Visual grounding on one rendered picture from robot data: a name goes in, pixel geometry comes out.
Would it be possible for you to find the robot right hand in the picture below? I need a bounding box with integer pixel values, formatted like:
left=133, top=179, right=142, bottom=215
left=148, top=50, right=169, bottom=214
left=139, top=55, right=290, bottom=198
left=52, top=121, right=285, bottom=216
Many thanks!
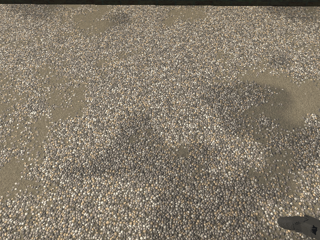
left=277, top=214, right=320, bottom=240

